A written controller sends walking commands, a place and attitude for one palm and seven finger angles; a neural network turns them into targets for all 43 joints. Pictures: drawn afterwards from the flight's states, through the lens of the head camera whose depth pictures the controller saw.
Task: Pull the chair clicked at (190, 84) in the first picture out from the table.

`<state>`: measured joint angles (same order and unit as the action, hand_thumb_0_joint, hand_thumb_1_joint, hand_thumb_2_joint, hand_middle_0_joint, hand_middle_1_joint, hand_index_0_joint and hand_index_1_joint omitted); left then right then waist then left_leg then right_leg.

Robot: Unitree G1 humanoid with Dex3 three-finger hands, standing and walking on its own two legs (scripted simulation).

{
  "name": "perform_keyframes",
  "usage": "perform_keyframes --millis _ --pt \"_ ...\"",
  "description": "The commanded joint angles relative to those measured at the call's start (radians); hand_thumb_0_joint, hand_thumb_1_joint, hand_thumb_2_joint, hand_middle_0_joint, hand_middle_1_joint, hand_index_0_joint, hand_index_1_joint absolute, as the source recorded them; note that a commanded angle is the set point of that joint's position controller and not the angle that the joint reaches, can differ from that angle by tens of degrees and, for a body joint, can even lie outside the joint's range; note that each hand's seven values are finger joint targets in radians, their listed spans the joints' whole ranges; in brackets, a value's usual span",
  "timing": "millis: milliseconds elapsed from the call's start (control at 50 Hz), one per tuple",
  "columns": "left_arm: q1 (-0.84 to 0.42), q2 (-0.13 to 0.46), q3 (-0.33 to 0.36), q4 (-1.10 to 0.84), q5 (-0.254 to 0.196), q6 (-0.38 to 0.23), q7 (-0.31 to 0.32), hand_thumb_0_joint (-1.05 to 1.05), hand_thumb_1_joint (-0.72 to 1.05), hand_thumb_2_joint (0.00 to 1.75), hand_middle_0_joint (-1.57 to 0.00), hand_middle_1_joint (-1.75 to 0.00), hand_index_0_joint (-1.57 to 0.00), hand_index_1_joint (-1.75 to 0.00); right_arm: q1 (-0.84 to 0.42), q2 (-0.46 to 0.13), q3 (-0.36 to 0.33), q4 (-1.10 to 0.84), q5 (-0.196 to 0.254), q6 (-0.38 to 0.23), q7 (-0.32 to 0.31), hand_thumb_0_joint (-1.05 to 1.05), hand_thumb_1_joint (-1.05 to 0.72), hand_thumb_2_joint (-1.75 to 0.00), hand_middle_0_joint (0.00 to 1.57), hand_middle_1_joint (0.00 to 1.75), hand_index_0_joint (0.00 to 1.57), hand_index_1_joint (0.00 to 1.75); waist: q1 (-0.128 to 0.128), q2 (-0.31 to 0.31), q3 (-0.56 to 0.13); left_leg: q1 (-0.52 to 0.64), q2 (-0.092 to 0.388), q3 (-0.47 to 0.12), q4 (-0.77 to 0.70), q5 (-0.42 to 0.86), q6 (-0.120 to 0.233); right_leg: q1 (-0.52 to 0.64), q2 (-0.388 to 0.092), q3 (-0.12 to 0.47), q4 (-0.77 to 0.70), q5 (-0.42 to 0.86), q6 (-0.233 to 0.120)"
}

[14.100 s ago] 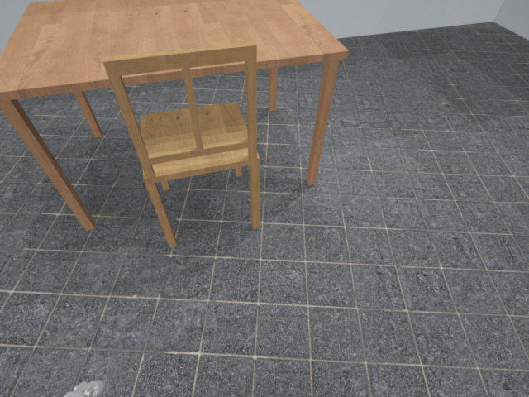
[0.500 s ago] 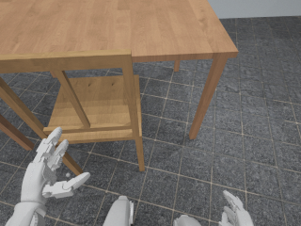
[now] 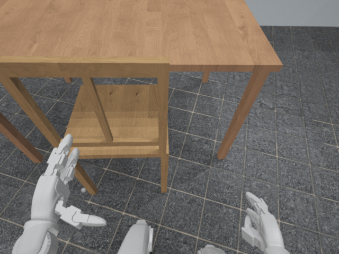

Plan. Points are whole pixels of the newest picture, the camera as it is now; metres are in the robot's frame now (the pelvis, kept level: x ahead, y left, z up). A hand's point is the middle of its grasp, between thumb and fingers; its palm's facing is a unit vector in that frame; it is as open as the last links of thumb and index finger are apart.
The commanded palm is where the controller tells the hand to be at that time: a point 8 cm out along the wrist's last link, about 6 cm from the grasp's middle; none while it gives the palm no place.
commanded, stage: raise the hand toward the chair's back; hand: left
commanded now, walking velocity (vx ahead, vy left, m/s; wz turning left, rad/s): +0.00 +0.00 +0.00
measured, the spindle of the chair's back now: (100, 113) +0.48 +0.25 +0.00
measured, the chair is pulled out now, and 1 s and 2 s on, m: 0.00 0.00 0.00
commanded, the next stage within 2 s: aim the fingers beside a spindle in 0.78 s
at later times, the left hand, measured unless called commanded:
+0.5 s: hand (84, 177) +0.26 +0.21 +0.06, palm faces +0.08 -1.00 -0.05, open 16.9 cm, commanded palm +0.23 +0.26 +0.06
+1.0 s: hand (89, 177) +0.26 +0.20 +0.06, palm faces +0.09 -0.99 -0.06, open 16.9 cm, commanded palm +0.24 +0.26 +0.06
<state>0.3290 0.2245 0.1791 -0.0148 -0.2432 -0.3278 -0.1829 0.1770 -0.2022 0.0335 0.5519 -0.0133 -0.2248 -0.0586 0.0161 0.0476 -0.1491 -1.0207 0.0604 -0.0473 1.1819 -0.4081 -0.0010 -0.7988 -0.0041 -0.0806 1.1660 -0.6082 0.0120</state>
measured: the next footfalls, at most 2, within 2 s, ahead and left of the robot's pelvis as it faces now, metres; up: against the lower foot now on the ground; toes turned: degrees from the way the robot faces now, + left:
none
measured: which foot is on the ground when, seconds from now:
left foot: down 0.00-1.00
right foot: down 0.00-1.00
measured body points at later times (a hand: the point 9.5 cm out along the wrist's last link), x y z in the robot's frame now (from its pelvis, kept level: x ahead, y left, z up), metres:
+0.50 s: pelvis +0.01 +0.00 +0.01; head +0.06 +0.01 +0.46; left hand +0.25 +0.26 +0.06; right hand +0.18 -0.24 -0.07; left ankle +0.09 +0.12 -0.64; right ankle -0.02 -0.13 -0.64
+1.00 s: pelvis +0.01 -0.01 +0.01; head +0.06 -0.01 +0.45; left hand +0.25 +0.25 +0.06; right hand +0.19 -0.24 -0.07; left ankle +0.09 +0.12 -0.64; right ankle -0.02 -0.13 -0.64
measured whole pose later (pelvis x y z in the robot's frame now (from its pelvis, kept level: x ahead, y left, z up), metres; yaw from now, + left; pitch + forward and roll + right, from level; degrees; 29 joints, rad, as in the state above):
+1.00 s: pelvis +0.01 -0.01 +0.01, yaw +0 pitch +14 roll -3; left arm 0.26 0.23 0.22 0.08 -0.25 -0.35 -0.20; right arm 0.21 -0.23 0.02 0.57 -0.01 -0.20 -0.06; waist 0.00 0.05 -0.15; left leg -0.99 0.07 -0.04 1.15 -0.42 -0.01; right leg -0.78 0.00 -0.07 1.15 -0.61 0.00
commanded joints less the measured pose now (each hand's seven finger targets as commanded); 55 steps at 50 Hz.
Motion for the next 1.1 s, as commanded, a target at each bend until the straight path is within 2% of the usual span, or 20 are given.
perform_keyframes --millis 0,60,140,200,220,260,320,380,420,480,520,540,680,860,920,960,980,1040,1080 --pt "-0.112 0.127 0.069 -0.207 -0.017 -0.06 -0.006 0.0 -0.5 0.3 -0.06 -0.08 -0.06 -0.08 -0.026 -0.149 -0.055 -0.137 0.01 -0.048 -0.016 0.0 -0.9 -0.9 0.2 0.3 0.2 0.3 -0.018 0.061 -0.183 0.353 -0.031 -0.029 -0.206 0.001 0.027 -0.079 0.044 -0.002 -0.207 0.13 -0.041" --pt "-0.123 0.136 0.073 -0.211 -0.012 -0.062 -0.003 0.0 -0.5 0.3 -0.06 -0.08 -0.06 -0.08 -0.021 -0.151 -0.053 -0.137 0.007 -0.054 -0.015 0.0 -0.9 -0.9 0.2 0.3 0.2 0.3 -0.016 0.071 -0.199 0.377 -0.028 -0.039 -0.22 -0.005 0.024 -0.078 0.043 -0.007 -0.204 0.133 -0.042" --pt "-0.119 0.148 0.094 -0.189 -0.022 -0.056 -0.008 0.0 -0.5 0.3 -0.06 -0.08 -0.06 -0.08 -0.016 -0.157 -0.055 -0.133 0.008 -0.053 -0.016 0.0 -0.9 -0.9 0.2 0.3 0.2 0.3 -0.014 0.038 -0.211 0.375 -0.029 -0.034 -0.218 0.022 0.026 -0.057 0.044 -0.007 -0.212 0.15 -0.041" --pt "-0.126 0.147 0.096 -0.162 -0.026 -0.047 -0.011 0.0 -0.5 0.3 -0.06 -0.08 -0.06 -0.08 -0.015 -0.16 -0.055 -0.132 0.011 -0.051 -0.015 0.0 -0.9 -0.9 0.2 0.3 0.2 0.3 -0.015 0.028 -0.195 0.364 -0.031 -0.028 -0.22 0.028 0.027 -0.048 0.045 -0.005 -0.22 0.154 -0.04" --pt "-0.141 0.148 0.096 -0.17 -0.027 -0.048 -0.011 0.0 -0.5 0.3 -0.06 -0.08 -0.06 -0.08 -0.016 -0.16 -0.056 -0.131 0.012 -0.052 -0.014 0.0 -0.9 -0.9 0.2 0.3 0.2 0.3 -0.015 0.048 -0.195 0.364 -0.033 -0.023 -0.22 0.024 0.026 -0.046 0.043 -0.002 -0.225 0.15 -0.039" --pt "-0.15 0.157 0.102 -0.167 -0.024 -0.048 -0.007 0.0 -0.5 0.3 -0.06 -0.08 -0.06 -0.08 -0.01 -0.165 -0.058 -0.129 0.012 -0.053 -0.016 0.0 -0.9 -0.9 0.2 0.3 0.2 0.3 -0.02 0.032 -0.199 0.374 -0.031 -0.025 -0.223 0.034 0.028 -0.045 0.043 -0.003 -0.227 0.16 -0.038" --pt "-0.128 0.154 0.104 -0.159 -0.027 -0.05 -0.007 0.0 -0.5 0.3 -0.06 -0.08 -0.06 -0.08 -0.008 -0.165 -0.061 -0.13 0.011 -0.053 -0.013 0.0 -0.9 -0.9 0.2 0.3 0.2 0.3 -0.013 0.04 -0.209 0.38 -0.033 -0.017 -0.222 0.058 0.027 -0.028 0.042 0.0 -0.231 0.177 -0.039" --pt "-0.116 0.154 0.107 -0.14 -0.025 -0.054 -0.002 0.0 -0.5 0.3 -0.06 -0.08 -0.06 -0.08 -0.007 -0.167 -0.062 -0.129 0.012 -0.05 -0.01 0.0 -0.9 -0.9 0.2 0.3 0.2 0.3 -0.014 0.015 -0.191 0.361 -0.032 -0.015 -0.22 0.054 0.029 -0.027 0.045 0.001 -0.232 0.174 -0.038" --pt "-0.128 0.148 0.101 -0.16 -0.024 -0.065 0.002 0.0 -0.5 0.3 -0.06 -0.08 -0.06 -0.08 -0.004 -0.166 -0.064 -0.13 0.011 -0.051 -0.009 0.0 -0.9 -0.9 0.2 0.3 0.2 0.3 -0.017 0.037 -0.204 0.376 -0.033 -0.009 -0.214 0.077 0.028 -0.026 0.041 0.002 -0.229 0.194 -0.038" --pt "-0.129 0.155 0.107 -0.153 -0.02 -0.072 0.009 0.0 -0.5 0.3 -0.06 -0.08 -0.06 -0.08 0.001 -0.167 -0.066 -0.127 0.01 -0.048 -0.007 0.0 -0.9 -0.9 0.2 0.3 0.2 0.3 -0.018 0.024 -0.202 0.373 -0.03 -0.011 -0.212 0.087 0.028 -0.025 0.044 0.002 -0.224 0.202 -0.038" --pt "-0.134 0.155 0.104 -0.163 -0.015 -0.077 0.011 0.0 -0.5 0.3 -0.06 -0.08 -0.06 -0.08 0.0 -0.165 -0.065 -0.128 0.009 -0.047 -0.005 0.0 -0.9 -0.9 0.2 0.3 0.2 0.3 -0.017 0.06 -0.207 0.383 -0.032 -0.007 -0.211 0.095 0.027 -0.027 0.039 0.004 -0.222 0.21 -0.039" --pt "-0.132 0.152 0.103 -0.161 -0.019 -0.079 0.012 0.0 -0.5 0.3 -0.06 -0.08 -0.06 -0.08 -0.002 -0.165 -0.066 -0.127 0.01 -0.047 -0.005 0.0 -0.9 -0.9 0.2 0.3 0.2 0.3 -0.022 0.039 -0.205 0.384 -0.031 -0.01 -0.211 0.086 0.027 -0.033 0.042 0.003 -0.225 0.204 -0.037" --pt "-0.125 0.152 0.109 -0.135 -0.023 -0.077 0.001 0.0 -0.5 0.3 -0.06 -0.08 -0.06 -0.08 0.001 -0.165 -0.067 -0.126 0.009 -0.037 -0.008 0.0 -0.9 -0.9 0.2 0.3 0.2 0.3 -0.021 0.006 -0.216 0.368 -0.034 0.0 -0.19 0.121 0.032 -0.014 0.043 0.011 -0.222 0.245 -0.035" --pt "-0.142 0.147 0.101 -0.137 -0.023 -0.079 -0.01 0.0 -0.5 0.3 -0.06 -0.08 -0.06 -0.08 -0.006 -0.16 -0.065 -0.128 0.014 -0.034 -0.009 0.0 -0.9 -0.9 0.2 0.3 0.2 0.3 -0.025 0.014 -0.202 0.364 -0.035 0.007 -0.186 0.106 0.032 -0.021 0.04 0.019 -0.231 0.236 -0.033" --pt "-0.175 0.154 0.114 -0.106 -0.027 -0.085 -0.012 0.0 -0.5 0.3 -0.06 -0.08 -0.06 -0.08 -0.007 -0.16 -0.064 -0.118 0.011 -0.032 -0.011 0.0 -0.9 -0.9 0.2 0.3 0.2 0.3 -0.028 0.003 -0.193 0.337 -0.038 0.01 -0.169 0.102 0.033 -0.029 0.04 0.027 -0.228 0.235 -0.032" --pt "-0.161 0.162 0.139 -0.075 -0.035 -0.089 -0.019 0.0 -0.5 0.3 -0.06 -0.08 -0.06 -0.08 -0.005 -0.159 -0.066 -0.115 0.012 -0.028 -0.011 0.0 -0.9 -0.9 0.2 0.3 0.2 0.3 -0.022 -0.016 -0.198 0.323 -0.039 0.016 -0.161 0.105 0.033 -0.023 0.04 0.032 -0.228 0.24 -0.031" --pt "-0.186 0.176 0.142 -0.066 -0.033 -0.091 -0.024 0.0 -0.5 0.3 -0.06 -0.08 -0.06 -0.08 -0.007 -0.163 -0.065 -0.11 0.012 -0.028 -0.013 0.0 -0.9 -0.9 0.2 0.3 0.2 0.3 -0.025 -0.007 -0.195 0.315 -0.037 0.014 -0.155 0.107 0.034 -0.031 0.042 0.035 -0.221 0.24 -0.033" --pt "-0.226 0.169 0.132 -0.078 -0.038 -0.105 -0.035 0.0 -0.5 0.3 -0.06 -0.08 -0.06 -0.08 -0.004 -0.163 -0.065 -0.106 0.012 -0.035 -0.012 0.0 -0.9 -0.9 0.2 0.3 0.2 0.3 -0.027 0.036 -0.222 0.334 -0.037 0.015 -0.148 0.112 0.033 -0.04 0.038 0.037 -0.214 0.242 -0.034" --pt "-0.235 0.16 0.114 -0.077 -0.035 -0.11 -0.042 0.0 -0.5 0.3 -0.06 -0.08 -0.06 -0.08 -0.001 -0.166 -0.066 -0.106 0.012 -0.038 -0.013 0.0 -0.9 -0.9 0.2 0.3 0.2 0.3 -0.031 0.024 -0.239 0.336 -0.035 0.01 -0.143 0.121 0.035 -0.044 0.04 0.034 -0.2 0.248 -0.035"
